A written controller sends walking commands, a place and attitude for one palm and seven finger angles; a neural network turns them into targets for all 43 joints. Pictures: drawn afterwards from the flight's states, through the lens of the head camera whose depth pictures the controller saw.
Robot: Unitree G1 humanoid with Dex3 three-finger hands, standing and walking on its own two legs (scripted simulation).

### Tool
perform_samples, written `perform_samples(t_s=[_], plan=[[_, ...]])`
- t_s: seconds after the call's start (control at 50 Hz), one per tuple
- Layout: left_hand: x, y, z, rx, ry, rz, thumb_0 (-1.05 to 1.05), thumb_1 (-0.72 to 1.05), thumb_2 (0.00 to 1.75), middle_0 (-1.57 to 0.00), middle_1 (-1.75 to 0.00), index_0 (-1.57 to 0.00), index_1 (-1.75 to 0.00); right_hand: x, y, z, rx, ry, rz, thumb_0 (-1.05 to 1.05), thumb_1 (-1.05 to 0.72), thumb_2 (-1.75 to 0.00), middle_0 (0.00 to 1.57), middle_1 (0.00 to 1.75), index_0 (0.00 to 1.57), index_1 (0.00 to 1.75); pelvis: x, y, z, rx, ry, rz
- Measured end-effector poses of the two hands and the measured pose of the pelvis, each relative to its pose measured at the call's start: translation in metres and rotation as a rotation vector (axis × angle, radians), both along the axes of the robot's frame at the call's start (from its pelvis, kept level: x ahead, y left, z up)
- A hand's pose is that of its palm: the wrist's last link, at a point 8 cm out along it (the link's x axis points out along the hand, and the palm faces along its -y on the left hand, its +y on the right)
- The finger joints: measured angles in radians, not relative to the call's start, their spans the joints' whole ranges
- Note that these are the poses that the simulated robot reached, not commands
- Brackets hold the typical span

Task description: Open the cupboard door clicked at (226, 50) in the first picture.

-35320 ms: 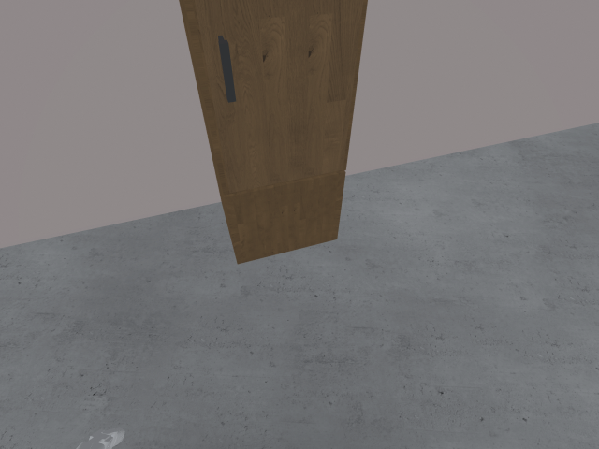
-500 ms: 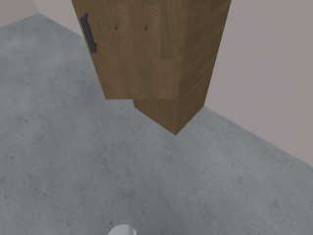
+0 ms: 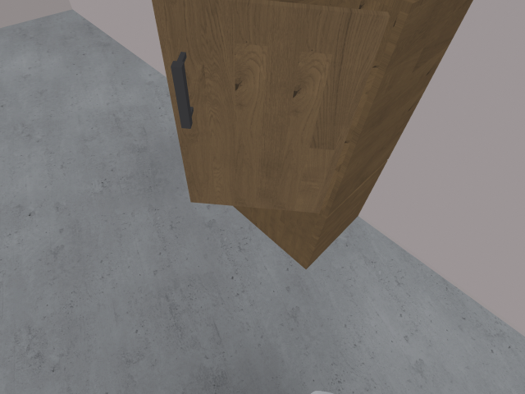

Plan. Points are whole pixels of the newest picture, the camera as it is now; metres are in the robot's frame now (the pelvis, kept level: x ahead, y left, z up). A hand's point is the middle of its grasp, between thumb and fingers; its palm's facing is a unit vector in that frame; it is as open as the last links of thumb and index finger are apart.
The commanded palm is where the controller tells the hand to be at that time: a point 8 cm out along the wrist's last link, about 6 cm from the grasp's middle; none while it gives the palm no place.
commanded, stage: come to a stop and stand still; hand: left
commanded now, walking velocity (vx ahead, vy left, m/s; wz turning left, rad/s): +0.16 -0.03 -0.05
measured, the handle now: (184, 91) +0.64 +0.23 +0.08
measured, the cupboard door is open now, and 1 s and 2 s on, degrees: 41 41 41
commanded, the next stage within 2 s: look again from close up in 1.26 s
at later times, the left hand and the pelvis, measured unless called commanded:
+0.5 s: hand (181, 380) +0.16 +0.15 -0.17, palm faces +0.00 -0.98 -0.22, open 7.3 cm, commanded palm none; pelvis +0.06 -0.02 +0.00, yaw +0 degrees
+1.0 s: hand out of the picture +0.00 +0.20 -0.17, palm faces +0.04 -0.97 -0.23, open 7.3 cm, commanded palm none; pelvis +0.01 +0.01 +0.00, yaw -1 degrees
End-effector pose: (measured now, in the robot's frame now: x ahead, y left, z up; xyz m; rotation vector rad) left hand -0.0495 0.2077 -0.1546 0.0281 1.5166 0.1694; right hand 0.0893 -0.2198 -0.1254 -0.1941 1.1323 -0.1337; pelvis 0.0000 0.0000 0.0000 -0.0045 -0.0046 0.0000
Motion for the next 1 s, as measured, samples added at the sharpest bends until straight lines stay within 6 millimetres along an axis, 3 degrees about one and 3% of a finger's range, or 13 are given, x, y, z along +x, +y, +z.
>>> perform_samples(t_s=[0.1,0.2,0.28,0.36,0.42,0.5,0.66,0.72,0.82,1.0], plan=[[0.094,0.024,0.01,0.052,-0.163,-0.06,0.0,0.92,0.9,-0.19,-0.29,-0.2,-0.3,-0.02,-0.009,0.003,-0.029,0.09,-0.057,-0.03,-0.96,-0.89,0.21,0.3,0.21,0.3,0.026,0.007,0.007,0.002,0.004,-0.013],[0.168,0.029,0.018,0.091,-0.274,-0.107,0.0,0.92,0.9,-0.19,-0.29,-0.2,-0.3,-0.05,-0.006,-0.003,-0.007,0.234,-0.098,-0.01,-0.94,-0.89,0.2,0.3,0.2,0.3,0.049,0.001,0.008,0.001,-0.004,-0.003],[0.206,0.017,0.02,0.106,-0.31,-0.148,0.0,0.92,0.9,-0.19,-0.29,-0.2,-0.3,-0.065,-0.005,-0.014,0.031,0.323,-0.144,0.0,-0.92,-0.9,0.2,0.3,0.2,0.3,0.065,-0.011,0.003,0.007,-0.011,-0.009],[0.223,0.002,0.016,0.122,-0.319,-0.185,0.0,0.91,0.9,-0.19,-0.29,-0.2,-0.3,-0.067,-0.013,-0.029,0.07,0.36,-0.194,0.0,-0.91,-0.89,0.2,0.3,0.21,0.3,0.073,-0.023,-0.008,0.016,-0.005,-0.019],[0.219,-0.007,0.017,0.12,-0.312,-0.181,0.0,0.91,0.9,-0.2,-0.29,-0.2,-0.3,-0.059,-0.02,-0.032,0.073,0.365,-0.194,0.0,-0.91,-0.89,0.2,0.3,0.21,0.3,0.068,-0.025,-0.007,0.011,-0.008,-0.003],[0.2,-0.01,0.017,0.107,-0.292,-0.144,0.0,0.91,0.9,-0.2,-0.3,-0.2,-0.3,-0.037,-0.027,-0.026,0.053,0.323,-0.156,0.0,-0.91,-0.89,0.2,0.3,0.2,0.3,0.059,-0.022,-0.002,0.016,-0.008,0.002],[0.148,0.028,0.001,0.095,-0.251,-0.078,-0.01,0.92,0.9,-0.2,-0.3,-0.2,-0.3,0.004,-0.023,-0.011,-0.023,0.134,-0.07,0.0,-0.91,-0.9,0.2,0.3,0.2,0.3,0.038,0.001,-0.008,-0.004,-0.004,0.007],[0.125,0.043,-0.003,0.087,-0.213,-0.047,0.0,0.92,0.9,-0.2,-0.3,-0.2,-0.3,0.003,-0.011,-0.005,-0.042,0.109,-0.047,0.0,-0.91,-0.9,0.2,0.3,0.2,0.3,0.032,0.01,-0.007,0.001,-0.018,0.006],[0.091,0.054,0.006,0.096,-0.144,-0.029,0.0,0.91,0.9,-0.2,-0.29,-0.2,-0.3,-0.001,0.007,0.0,-0.026,0.105,-0.014,0.0,-0.91,-0.9,0.2,0.3,0.2,0.3,0.026,0.017,0.001,0.002,-0.012,0.003],[0.047,0.041,0.018,0.108,-0.057,-0.065,0.0,0.91,0.9,-0.19,-0.29,-0.2,-0.3,-0.021,0.01,-0.016,0.044,0.117,-0.056,0.0,-0.92,-0.89,0.21,0.3,0.21,0.3,0.013,0.015,0.003,0.015,-0.001,-0.013]])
